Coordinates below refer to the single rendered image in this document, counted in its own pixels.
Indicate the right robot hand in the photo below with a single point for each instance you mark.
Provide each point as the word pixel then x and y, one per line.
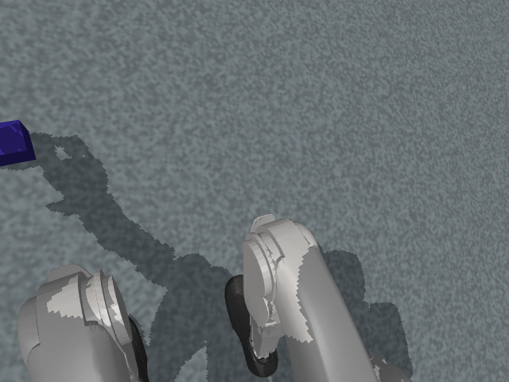
pixel 385 372

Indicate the small box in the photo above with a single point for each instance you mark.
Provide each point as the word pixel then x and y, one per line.
pixel 15 143

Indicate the left robot foot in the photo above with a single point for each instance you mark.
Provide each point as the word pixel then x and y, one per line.
pixel 139 352

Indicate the right robot foot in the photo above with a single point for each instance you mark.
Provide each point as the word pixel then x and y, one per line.
pixel 240 321

